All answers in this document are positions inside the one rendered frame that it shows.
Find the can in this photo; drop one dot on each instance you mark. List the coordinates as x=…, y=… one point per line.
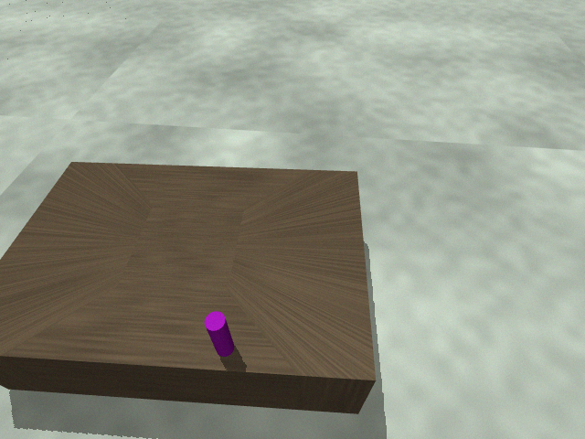
x=218, y=330

